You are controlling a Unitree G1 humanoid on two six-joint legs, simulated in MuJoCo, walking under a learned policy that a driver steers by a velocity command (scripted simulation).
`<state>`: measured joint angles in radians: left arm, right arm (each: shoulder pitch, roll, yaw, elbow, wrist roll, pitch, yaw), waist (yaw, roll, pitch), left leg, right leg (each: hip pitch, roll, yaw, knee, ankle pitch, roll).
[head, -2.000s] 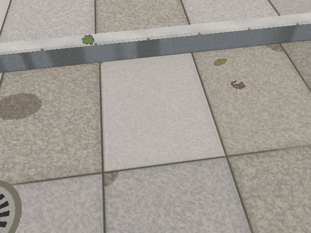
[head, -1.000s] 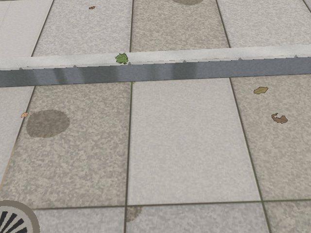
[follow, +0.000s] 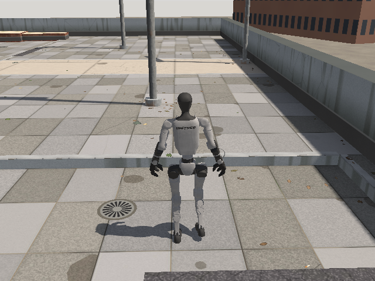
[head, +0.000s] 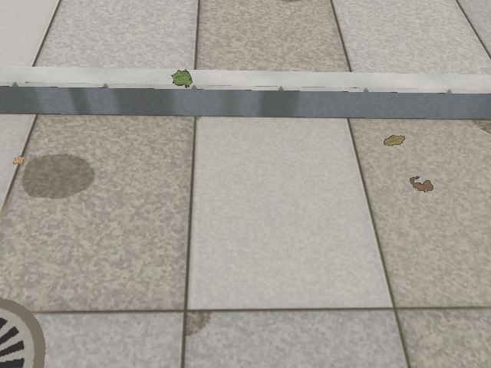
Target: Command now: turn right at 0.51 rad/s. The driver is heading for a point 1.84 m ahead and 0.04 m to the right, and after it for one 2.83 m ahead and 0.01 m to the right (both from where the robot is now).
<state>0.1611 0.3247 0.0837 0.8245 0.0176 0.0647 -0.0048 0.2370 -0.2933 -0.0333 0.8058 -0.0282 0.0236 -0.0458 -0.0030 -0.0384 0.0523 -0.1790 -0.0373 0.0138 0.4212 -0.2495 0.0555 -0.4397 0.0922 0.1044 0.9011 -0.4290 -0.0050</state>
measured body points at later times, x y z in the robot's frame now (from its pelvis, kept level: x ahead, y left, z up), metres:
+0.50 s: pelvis -0.01 -0.04 +0.00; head +0.02 -0.08 +0.45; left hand +0.19 +0.19 -0.10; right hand +0.00 -0.33 -0.14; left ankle +0.00 +0.10 -0.68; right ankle -0.03 -0.11 -0.74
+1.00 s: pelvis -0.01 -0.04 +0.00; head +0.02 -0.03 +0.45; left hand +0.14 +0.23 -0.12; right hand +0.03 -0.33 -0.12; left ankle +0.00 +0.07 -0.74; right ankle -0.04 -0.15 -0.70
